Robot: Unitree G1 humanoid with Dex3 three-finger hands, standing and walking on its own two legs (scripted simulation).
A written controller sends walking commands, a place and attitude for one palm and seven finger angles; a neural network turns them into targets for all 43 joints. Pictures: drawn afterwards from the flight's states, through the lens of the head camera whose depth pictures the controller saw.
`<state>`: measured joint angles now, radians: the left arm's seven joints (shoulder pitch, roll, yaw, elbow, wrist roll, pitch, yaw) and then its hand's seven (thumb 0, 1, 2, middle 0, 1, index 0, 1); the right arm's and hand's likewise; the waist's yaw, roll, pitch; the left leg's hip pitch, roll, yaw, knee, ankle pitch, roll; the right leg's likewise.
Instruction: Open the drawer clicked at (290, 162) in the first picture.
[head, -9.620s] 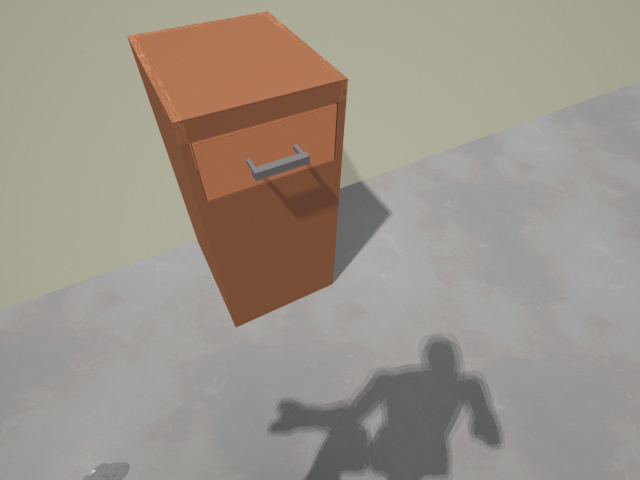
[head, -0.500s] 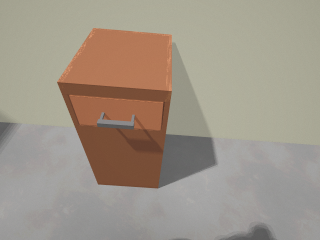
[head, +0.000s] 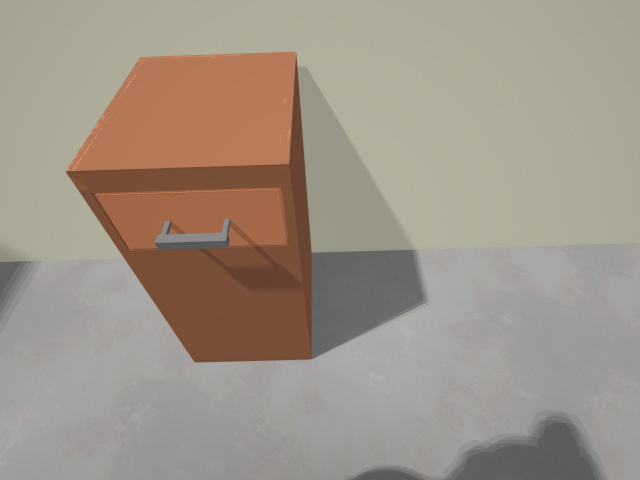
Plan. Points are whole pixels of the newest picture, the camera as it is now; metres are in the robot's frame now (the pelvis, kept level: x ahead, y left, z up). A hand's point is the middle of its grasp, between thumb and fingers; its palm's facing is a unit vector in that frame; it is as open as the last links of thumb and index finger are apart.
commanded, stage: come to a stop and stand still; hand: left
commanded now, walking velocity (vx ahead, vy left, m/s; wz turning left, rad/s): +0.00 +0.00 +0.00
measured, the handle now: (195, 233) +0.56 +0.28 -0.09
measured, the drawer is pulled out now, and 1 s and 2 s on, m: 0.00 0.00 0.00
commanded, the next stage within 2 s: look again from close up in 0.30 s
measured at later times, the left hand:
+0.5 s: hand out of the picture -0.03 +0.16 -0.17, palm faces +0.02 -0.98 -0.18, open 7.3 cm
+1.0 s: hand out of the picture -0.01 +0.20 -0.17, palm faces +0.01 -0.98 -0.18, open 7.3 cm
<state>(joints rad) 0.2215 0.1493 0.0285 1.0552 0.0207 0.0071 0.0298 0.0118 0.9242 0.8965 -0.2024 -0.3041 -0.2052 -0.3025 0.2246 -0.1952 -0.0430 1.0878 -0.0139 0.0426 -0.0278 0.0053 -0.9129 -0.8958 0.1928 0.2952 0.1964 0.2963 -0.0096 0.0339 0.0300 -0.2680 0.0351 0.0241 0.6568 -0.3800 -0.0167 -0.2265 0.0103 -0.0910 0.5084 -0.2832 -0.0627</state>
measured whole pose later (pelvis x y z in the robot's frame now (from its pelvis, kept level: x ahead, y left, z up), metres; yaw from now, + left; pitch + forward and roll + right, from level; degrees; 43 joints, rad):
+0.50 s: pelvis -0.02 +0.01 +0.00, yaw -1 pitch +0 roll -1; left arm 0.32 0.10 0.00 1.12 0.02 -0.03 0.04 0.01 0.91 0.90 -0.20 -0.30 -0.20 -0.30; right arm 0.31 -0.15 0.00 1.09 -0.01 0.00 -0.02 0.01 -0.91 -0.90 0.19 0.30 0.20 0.30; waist -0.01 0.05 0.03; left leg -0.22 0.06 0.01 0.54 -0.33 -0.01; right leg -0.22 0.05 -0.10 0.43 -0.21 -0.06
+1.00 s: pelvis -0.01 +0.04 +0.00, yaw -1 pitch -1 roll +0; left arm 0.31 0.13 -0.01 1.12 0.01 -0.02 0.03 0.01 0.91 0.90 -0.20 -0.30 -0.20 -0.30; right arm 0.34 -0.13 0.03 1.12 -0.02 -0.03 -0.03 0.01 -0.91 -0.90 0.20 0.30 0.20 0.30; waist 0.00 0.01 0.02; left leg -0.14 -0.03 0.06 0.44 -0.29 0.04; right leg -0.21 -0.03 -0.05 0.48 -0.25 0.00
